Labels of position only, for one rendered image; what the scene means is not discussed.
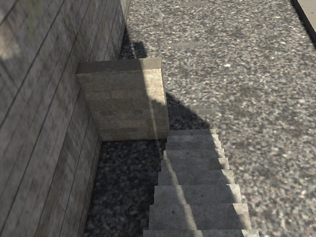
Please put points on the stairs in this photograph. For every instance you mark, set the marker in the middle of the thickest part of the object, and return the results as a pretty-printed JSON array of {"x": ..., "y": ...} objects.
[{"x": 196, "y": 195}]

